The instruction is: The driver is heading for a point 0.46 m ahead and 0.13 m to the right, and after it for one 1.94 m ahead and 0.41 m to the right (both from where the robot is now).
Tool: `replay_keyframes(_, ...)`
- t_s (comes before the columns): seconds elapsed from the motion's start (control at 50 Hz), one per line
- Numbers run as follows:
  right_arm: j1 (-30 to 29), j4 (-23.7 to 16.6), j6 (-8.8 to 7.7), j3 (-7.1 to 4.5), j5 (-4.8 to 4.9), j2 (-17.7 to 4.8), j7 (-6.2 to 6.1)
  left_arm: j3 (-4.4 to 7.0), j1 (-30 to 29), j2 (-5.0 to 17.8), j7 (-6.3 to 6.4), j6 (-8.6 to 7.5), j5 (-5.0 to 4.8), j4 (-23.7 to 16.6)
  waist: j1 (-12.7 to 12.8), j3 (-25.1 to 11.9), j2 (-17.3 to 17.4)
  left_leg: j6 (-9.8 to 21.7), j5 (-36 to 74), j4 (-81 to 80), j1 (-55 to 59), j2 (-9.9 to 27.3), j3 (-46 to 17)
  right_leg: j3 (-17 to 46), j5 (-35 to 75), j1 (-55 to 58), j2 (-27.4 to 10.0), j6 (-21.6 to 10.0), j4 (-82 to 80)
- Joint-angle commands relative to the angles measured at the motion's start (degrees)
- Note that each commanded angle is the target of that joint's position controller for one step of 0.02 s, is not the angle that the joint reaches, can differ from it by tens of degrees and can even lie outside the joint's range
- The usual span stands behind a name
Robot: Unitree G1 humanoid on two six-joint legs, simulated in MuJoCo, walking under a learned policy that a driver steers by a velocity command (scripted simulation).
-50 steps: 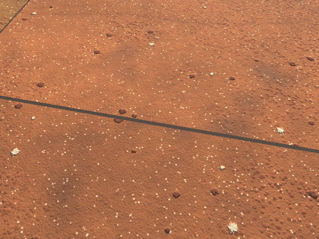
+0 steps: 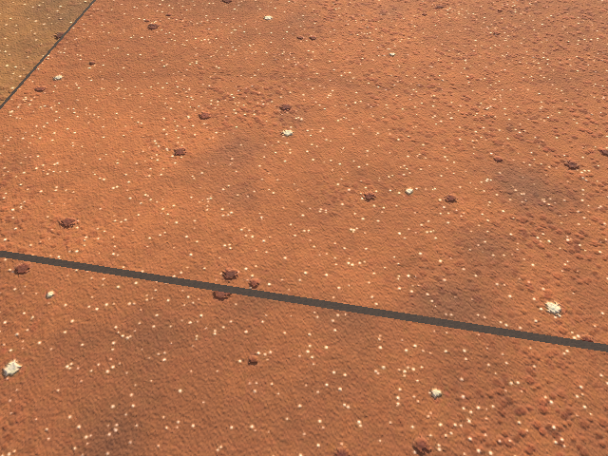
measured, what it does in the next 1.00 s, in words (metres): walks ahead: left foot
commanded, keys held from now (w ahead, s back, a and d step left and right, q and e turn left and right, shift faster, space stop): no key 0.20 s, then w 0.60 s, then w+e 0.20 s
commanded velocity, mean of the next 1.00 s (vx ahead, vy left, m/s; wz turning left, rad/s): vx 0.29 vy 0.00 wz -0.04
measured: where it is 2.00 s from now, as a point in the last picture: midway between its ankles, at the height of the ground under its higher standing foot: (365, 316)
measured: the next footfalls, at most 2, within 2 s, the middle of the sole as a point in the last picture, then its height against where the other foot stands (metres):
left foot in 0.96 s outside the picture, level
right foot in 1.52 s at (391, 375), level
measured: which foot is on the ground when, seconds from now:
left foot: down 0.00-0.46, up 0.48-0.94, down 0.96-1.00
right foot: down 0.00-0.96, up 0.98-1.00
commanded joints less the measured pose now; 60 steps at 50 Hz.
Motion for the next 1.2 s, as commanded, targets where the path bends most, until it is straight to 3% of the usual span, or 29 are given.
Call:
replay_keyframes(0.02,3.34,-0.48,-0.46,-0.91,-0.04,-5.88,-0.22,1.04,-1.63,6.02,0.32,-0.42,0.00,-1.46,0.18,-1.29,0.59,0.84,9.31,-7.03,-10.42,2.19,-1.77,2.79,10.51,9.96,-2.53,-2.54,-2.69)
replay_keyframes(0.2,5.37,1.08,-0.72,-0.52,-0.04,-4.71,-0.41,0.85,-0.58,5.49,0.59,-0.37,0.00,0.97,0.34,-0.26,0.61,0.91,6.71,-7.90,-11.13,1.87,-1.34,2.91,7.59,9.31,-2.36,-2.31,-3.66)
replay_keyframes(0.24,7.01,1.80,-0.54,-0.76,0.30,-5.19,-0.60,0.83,0.71,5.15,0.62,-0.27,-0.21,1.95,0.17,0.03,1.96,2.31,-6.31,-9.75,-11.77,1.97,-2.16,0.76,-7.05,7.91,-0.18,-2.09,-2.27)
replay_keyframes(0.28,7.05,0.69,-0.62,-1.64,0.85,-7.80,-0.93,1.13,-0.50,5.68,0.44,-0.91,-0.37,1.49,-0.77,3.74,5.05,6.06,-19.92,-12.99,-12.31,5.54,-7.82,-1.89,-18.96,0.31,2.17,-1.87,2.72)
replay_keyframes(0.32,7.70,0.36,-1.65,-3.01,1.59,-11.32,-1.05,1.00,-3.67,4.66,-0.45,-2.77,-0.83,-0.23,-1.87,8.36,9.97,11.17,-24.26,-19.09,-9.53,15.31,-19.49,-3.74,-12.23,-8.67,1.05,-1.79,12.46)
replay_keyframes(0.34,7.43,0.28,-2.29,-3.25,1.66,-11.23,-1.01,0.99,-4.04,4.44,-0.94,-3.66,-1.03,-0.65,-1.79,9.88,10.04,12.69,-21.36,-19.56,-8.12,18.27,-22.05,-2.37,-11.38,-11.97,-1.28,-2.32,15.09)
replay_keyframes(0.38,7.04,-0.04,-3.20,-3.10,1.72,-9.34,-0.57,1.00,-2.93,3.96,-1.78,-5.13,-1.76,-0.86,-0.75,10.59,9.10,11.97,-12.13,-17.13,-4.09,17.97,-19.60,-1.92,-14.23,-14.37,-3.18,-3.38,12.88)
replay_keyframes(0.42,4.69,-0.85,-3.19,-3.01,2.16,-8.90,0.07,1.46,3.77,3.62,-2.25,-5.93,-2.15,1.56,2.89,8.10,7.38,8.87,-4.76,-11.99,-9.23,13.01,-12.07,-5.58,-9.19,0.62,-0.36,-3.55,1.56)
replay_keyframes(0.44,4.05,-1.44,-3.34,-2.99,1.88,-9.18,0.30,2.48,10.07,5.19,-2.19,-5.89,-1.86,3.97,5.16,4.72,6.20,7.59,5.56,-6.23,-13.14,9.89,-8.82,-6.02,-5.50,11.04,2.01,-3.38,0.38)
replay_keyframes(0.46,2.26,-2.73,-3.76,-2.43,1.90,-7.59,0.46,3.82,17.76,9.06,-2.03,-6.07,-1.55,5.55,8.26,1.21,-2.17,4.42,15.30,9.82,-19.72,4.38,-2.13,6.90,-8.57,20.05,-4.99,-6.67,-5.79)
replay_keyframes(0.48,2.47,-5.07,-4.72,-1.53,1.55,-3.93,0.26,4.79,25.89,14.39,-2.36,-6.26,-1.63,6.59,9.78,-4.71,-17.52,0.43,-0.13,30.89,-31.63,-3.12,2.33,33.52,-14.38,29.90,-18.53,-15.27,-16.65)
replay_keyframes(0.5,0.34,-6.11,-5.58,-2.01,2.59,-5.24,0.44,2.83,23.31,10.05,-2.67,-7.16,-0.67,6.40,7.56,-4.19,-12.45,1.45,-9.11,42.52,-36.79,-1.94,-5.76,41.78,-16.80,27.99,-22.56,-17.12,-19.85)
replay_keyframes(0.52,-0.49,-6.55,-6.14,-2.29,3.75,-6.02,0.97,1.82,18.38,7.63,-2.65,-7.85,-0.58,4.78,5.31,0.11,-8.36,3.35,-5.54,46.69,-40.14,1.21,-7.15,35.50,-16.03,24.28,-22.04,-15.72,-19.19)
replay_keyframes(0.56,-1.27,-6.25,-6.59,-2.94,3.14,-6.47,1.26,0.57,13.12,5.19,-3.06,-8.25,-0.33,2.70,2.62,2.70,-3.14,5.17,4.55,41.96,-39.38,5.86,-5.61,22.70,-9.57,18.90,-17.51,-12.08,-20.40)
replay_keyframes(0.62,-1.78,-6.23,-5.44,-3.76,2.22,-6.09,1.74,-0.27,15.41,4.43,-2.44,-7.60,0.13,2.92,1.64,2.15,-3.86,3.72,9.93,34.45,-34.78,7.46,-2.94,12.14,2.40,15.97,-13.09,-10.11,-22.17)
replay_keyframes(0.72,-13.30,-10.71,-4.71,-2.90,1.65,-3.66,2.02,0.03,18.12,7.60,-0.71,-6.76,0.36,2.42,3.31,4.35,-2.73,0.16,18.94,17.44,-36.83,6.64,-0.51,6.46,9.70,14.19,-12.41,-10.78,-24.63)
replay_keyframes(0.82,-22.05,-13.67,-5.10,-2.15,2.10,-4.03,3.42,0.51,22.68,7.59,-0.46,-6.27,-0.64,3.05,5.20,6.49,-3.09,0.91,24.43,6.34,-32.89,4.40,0.86,3.74,10.67,15.49,-13.34,-10.31,-24.66)
replay_keyframes(0.86,-23.26,-14.88,-5.56,-2.29,2.22,-4.99,3.99,0.87,22.77,7.87,-0.37,-5.86,-1.02,3.02,4.14,6.66,-3.37,1.94,22.64,3.42,-32.46,3.95,-0.28,4.65,13.73,18.97,-14.90,-9.85,-22.34)
replay_keyframes(0.9,-20.05,-14.78,-6.09,-3.15,2.25,-7.38,4.19,1.53,21.04,9.34,-0.32,-5.46,-1.05,2.18,1.22,3.96,-4.66,3.04,19.51,1.48,-26.13,2.24,-0.01,5.24,23.38,21.06,-15.69,-8.80,-17.57)
replay_keyframes(0.92,-15.34,-13.82,-6.27,-4.06,2.23,-9.26,4.01,1.80,19.81,10.07,-0.38,-5.22,-0.89,1.61,-1.67,0.39,-5.87,3.91,18.01,1.54,-18.63,0.42,1.25,4.72,33.30,20.75,-14.96,-7.98,-11.85)
replay_keyframes(0.94,-5.19,-10.93,-6.23,-5.54,2.42,-11.74,3.52,1.48,18.82,9.25,-0.50,-4.89,-0.47,0.98,-6.63,-5.85,-5.83,5.28,17.59,1.54,-5.25,-0.84,2.06,2.94,37.70,17.23,-11.95,-6.30,-0.59)
replay_keyframes(0.96,6.05,-8.84,-6.13,-6.74,1.52,-15.81,2.76,0.54,18.71,6.97,-0.66,-4.82,0.40,-0.72,-10.39,-15.03,-2.01,8.49,14.32,3.68,13.77,8.80,-8.12,1.22,24.03,4.72,-8.43,-4.21,16.89)
replay_keyframes(0.98,9.78,-7.38,-5.87,-7.27,0.28,-19.92,3.04,-1.70,27.09,-2.68,-0.96,-5.78,-0.35,-1.33,-5.13,-25.47,15.18,16.85,0.78,-5.20,30.75,23.92,-36.40,0.61,-16.88,-14.77,2.35,-0.75,37.66)
replay_keyframes(1.0,8.45,-7.76,-6.04,-5.77,0.46,-14.36,3.23,-0.46,24.58,2.92,-1.10,-6.91,-2.31,-0.76,-6.47,-24.49,13.86,16.37,-5.93,-12.71,27.26,23.71,-44.21,7.94,-21.56,-19.73,0.59,-1.26,46.23)
replay_keyframes(1.02,2.73,-8.49,-6.34,-4.74,0.82,-10.87,3.05,0.65,18.86,6.51,-0.97,-7.37,-3.46,-2.77,-5.53,-14.36,10.87,13.28,-5.06,-13.23,19.35,22.22,-34.43,6.72,-17.56,-24.29,-2.33,-2.07,48.77)
replay_keyframes(1.04,-2.08,-9.37,-6.63,-4.06,0.77,-8.75,2.99,0.88,15.73,6.88,-0.50,-7.47,-3.14,-3.54,-3.93,-9.41,6.18,11.54,0.76,-14.28,10.43,20.42,-26.11,5.54,-12.02,-22.80,-5.48,-2.55,47.22)
replay_keyframes(1.08,-6.66,-8.89,-7.24,-3.29,-0.41,-5.73,3.26,1.79,15.84,5.36,-0.10,-6.29,-2.08,-3.36,-0.09,-5.18,5.08,9.33,10.31,-17.42,-1.87,16.31,-14.06,6.06,-6.27,-15.93,-8.94,-3.17,42.07)
replay_keyframes(1.12,-6.65,-7.88,-7.34,-3.36,-0.37,-5.26,3.11,1.91,16.85,2.86,-0.29,-4.59,-2.31,-3.83,1.48,-3.44,5.59,9.77,12.84,-20.09,-5.84,15.53,-8.34,5.64,-5.69,-13.85,-9.84,-3.49,39.53)
replay_keyframes(1.2,-5.05,-6.95,-7.39,-4.23,-0.53,-8.33,1.65,2.59,10.54,3.64,-0.43,-3.02,-1.60,-7.62,1.82,0.62,3.18,10.88,15.93,-23.27,-6.01,16.04,-1.69,6.51,2.22,-21.51,-10.29,-2.23,32.46)
Velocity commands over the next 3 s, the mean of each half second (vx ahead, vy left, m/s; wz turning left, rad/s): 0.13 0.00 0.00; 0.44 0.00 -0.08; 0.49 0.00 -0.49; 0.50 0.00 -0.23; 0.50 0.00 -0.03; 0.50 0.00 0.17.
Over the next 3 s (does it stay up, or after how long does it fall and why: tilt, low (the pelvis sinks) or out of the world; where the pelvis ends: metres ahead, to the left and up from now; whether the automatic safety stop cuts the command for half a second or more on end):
stays up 1.34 -0.40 0.01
